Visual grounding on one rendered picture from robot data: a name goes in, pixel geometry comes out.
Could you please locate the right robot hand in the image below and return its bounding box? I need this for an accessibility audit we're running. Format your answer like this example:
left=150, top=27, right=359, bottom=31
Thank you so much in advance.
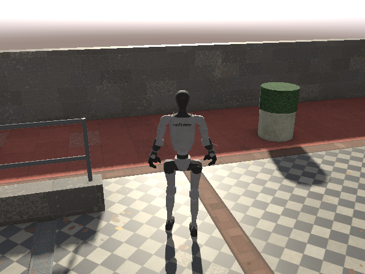
left=204, top=155, right=217, bottom=166

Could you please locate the robot torso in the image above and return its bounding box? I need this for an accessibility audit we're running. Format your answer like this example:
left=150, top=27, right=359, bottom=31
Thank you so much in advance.
left=169, top=112, right=196, bottom=171

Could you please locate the robot right forearm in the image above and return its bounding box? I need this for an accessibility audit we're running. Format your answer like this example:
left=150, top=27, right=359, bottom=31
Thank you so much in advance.
left=205, top=137, right=216, bottom=157

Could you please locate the robot right foot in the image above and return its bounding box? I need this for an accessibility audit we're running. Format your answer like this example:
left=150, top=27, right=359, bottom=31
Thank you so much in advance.
left=189, top=222, right=197, bottom=237

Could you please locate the left robot hand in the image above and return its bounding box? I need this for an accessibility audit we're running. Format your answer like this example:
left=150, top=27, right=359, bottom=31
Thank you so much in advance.
left=148, top=156, right=161, bottom=168

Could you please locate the robot left forearm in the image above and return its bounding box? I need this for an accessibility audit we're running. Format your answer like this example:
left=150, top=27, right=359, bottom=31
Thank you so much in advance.
left=149, top=138, right=160, bottom=159

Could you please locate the robot right upper arm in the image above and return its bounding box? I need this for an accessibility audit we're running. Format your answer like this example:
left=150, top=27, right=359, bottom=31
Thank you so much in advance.
left=194, top=115, right=210, bottom=146

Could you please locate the robot left upper arm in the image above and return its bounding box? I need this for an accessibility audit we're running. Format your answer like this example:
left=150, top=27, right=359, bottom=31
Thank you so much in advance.
left=155, top=115, right=171, bottom=146

